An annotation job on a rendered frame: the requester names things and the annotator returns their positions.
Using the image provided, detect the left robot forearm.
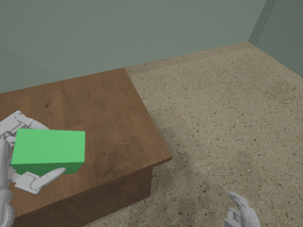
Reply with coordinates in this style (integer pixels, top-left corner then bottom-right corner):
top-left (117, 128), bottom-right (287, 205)
top-left (0, 188), bottom-right (15, 227)

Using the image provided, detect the sponge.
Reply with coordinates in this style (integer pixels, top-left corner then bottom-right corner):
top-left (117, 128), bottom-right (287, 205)
top-left (10, 128), bottom-right (85, 176)

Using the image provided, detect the table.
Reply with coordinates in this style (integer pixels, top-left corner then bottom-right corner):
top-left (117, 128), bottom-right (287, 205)
top-left (0, 67), bottom-right (172, 227)

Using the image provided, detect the robot right hand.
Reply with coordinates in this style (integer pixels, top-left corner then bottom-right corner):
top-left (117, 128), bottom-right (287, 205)
top-left (224, 190), bottom-right (261, 227)

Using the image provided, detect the robot left hand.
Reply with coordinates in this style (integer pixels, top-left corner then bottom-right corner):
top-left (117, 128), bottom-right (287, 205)
top-left (0, 111), bottom-right (66, 195)

